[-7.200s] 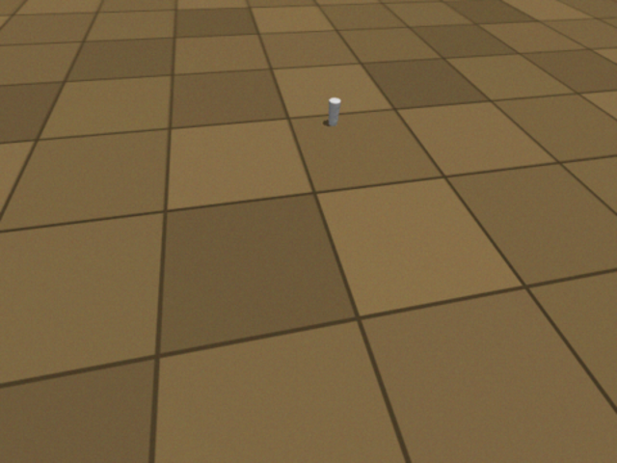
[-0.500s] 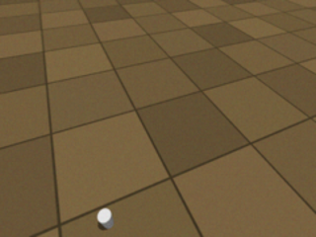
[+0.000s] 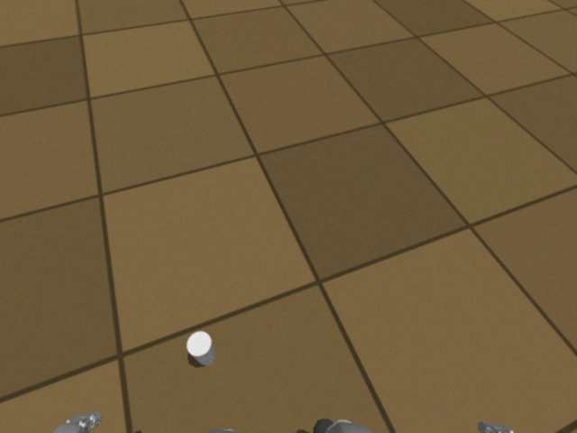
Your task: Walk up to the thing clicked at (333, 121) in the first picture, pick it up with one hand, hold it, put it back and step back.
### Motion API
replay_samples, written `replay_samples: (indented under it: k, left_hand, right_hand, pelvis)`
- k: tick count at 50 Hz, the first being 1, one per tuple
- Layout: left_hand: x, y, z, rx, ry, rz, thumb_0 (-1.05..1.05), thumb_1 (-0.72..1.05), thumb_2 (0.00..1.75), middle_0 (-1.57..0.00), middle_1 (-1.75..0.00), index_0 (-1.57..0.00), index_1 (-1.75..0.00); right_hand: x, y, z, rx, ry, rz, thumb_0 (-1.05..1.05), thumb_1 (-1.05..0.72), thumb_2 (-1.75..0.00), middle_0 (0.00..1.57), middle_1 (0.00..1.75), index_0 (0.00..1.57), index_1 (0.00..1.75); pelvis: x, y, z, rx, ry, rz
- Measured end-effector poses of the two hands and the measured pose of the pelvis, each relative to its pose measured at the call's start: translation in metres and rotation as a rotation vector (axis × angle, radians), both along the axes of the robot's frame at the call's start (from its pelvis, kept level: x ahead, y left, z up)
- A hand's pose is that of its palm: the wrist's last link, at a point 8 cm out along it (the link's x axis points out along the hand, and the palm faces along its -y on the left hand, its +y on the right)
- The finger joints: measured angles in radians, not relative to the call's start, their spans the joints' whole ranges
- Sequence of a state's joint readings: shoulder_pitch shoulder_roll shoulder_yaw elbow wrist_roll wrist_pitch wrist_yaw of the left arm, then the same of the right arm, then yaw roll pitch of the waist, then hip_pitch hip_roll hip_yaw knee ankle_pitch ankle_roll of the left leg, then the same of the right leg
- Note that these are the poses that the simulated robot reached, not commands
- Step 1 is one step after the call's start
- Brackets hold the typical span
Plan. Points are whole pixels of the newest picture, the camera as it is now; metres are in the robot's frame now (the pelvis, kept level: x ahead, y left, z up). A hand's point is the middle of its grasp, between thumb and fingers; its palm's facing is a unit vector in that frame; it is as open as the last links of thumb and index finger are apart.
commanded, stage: walk up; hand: left
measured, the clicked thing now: (203, 350) +0.40 +0.25 -0.69
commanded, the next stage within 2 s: none
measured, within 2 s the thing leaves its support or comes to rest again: neither
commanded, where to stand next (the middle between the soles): +0.08 -0.01 m, yaw -3 degrees
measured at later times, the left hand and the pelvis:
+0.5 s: hand out of the picture +0.07 +0.28 -0.14, palm faces -0.13 -0.93 -0.34, open 7.4 cm; pelvis -0.02 +0.01 +0.01, yaw -4 degrees
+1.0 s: hand out of the picture +0.14 +0.23 -0.13, palm faces -0.03 -0.91 -0.41, open 7.4 cm; pelvis +0.01 -0.03 +0.00, yaw -2 degrees
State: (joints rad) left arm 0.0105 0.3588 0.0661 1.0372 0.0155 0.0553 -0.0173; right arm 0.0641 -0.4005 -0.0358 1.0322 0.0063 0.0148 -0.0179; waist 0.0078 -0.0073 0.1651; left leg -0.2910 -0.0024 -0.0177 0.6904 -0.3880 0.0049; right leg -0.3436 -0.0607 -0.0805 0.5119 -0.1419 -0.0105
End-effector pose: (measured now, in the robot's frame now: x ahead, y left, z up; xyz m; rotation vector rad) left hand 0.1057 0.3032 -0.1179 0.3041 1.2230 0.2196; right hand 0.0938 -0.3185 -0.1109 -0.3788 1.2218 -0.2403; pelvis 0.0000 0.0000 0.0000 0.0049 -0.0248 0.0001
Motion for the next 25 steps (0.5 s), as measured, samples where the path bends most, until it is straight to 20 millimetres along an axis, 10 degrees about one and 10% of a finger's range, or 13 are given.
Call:
replay_samples:
  k: [11,19,25]
  left_hand:
    - [-0.015,0.027,-0.023,-0.043,-0.051,-0.029,0.00,0.90,0.89,-0.20,-0.30,-0.20,-0.30]
    - [-0.058,0.030,-0.012,-0.034,0.066,-0.069,0.00,0.90,0.89,-0.20,-0.30,-0.20,-0.30]
    - [-0.038,0.019,0.011,0.002,0.032,-0.134,0.01,0.90,0.89,-0.20,-0.30,-0.20,-0.30]
  right_hand:
    - [-0.087,0.030,0.011,-0.058,0.101,-0.015,0.01,-0.91,-0.90,0.20,0.30,0.20,0.30]
    - [-0.097,0.032,0.027,-0.034,-0.016,-0.058,0.01,-0.90,-0.90,0.20,0.30,0.20,0.30]
    - [-0.113,0.003,0.030,-0.020,-0.038,-0.094,0.01,-0.90,-0.90,0.21,0.30,0.21,0.30]
  pelvis:
    - [-0.034,0.030,-0.008,-0.018,-0.008,0.023]
    - [-0.031,0.027,0.005,-0.014,-0.004,-0.044]
    - [-0.021,0.008,0.010,-0.014,-0.019,-0.068]
